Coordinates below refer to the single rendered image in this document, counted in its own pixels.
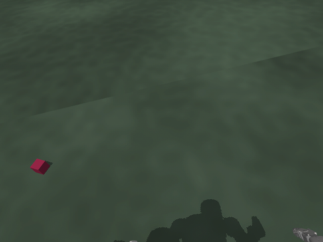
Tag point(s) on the right robot hand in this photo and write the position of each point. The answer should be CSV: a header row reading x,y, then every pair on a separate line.
x,y
307,235

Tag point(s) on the cube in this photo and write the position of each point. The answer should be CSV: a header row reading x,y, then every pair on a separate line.
x,y
40,166

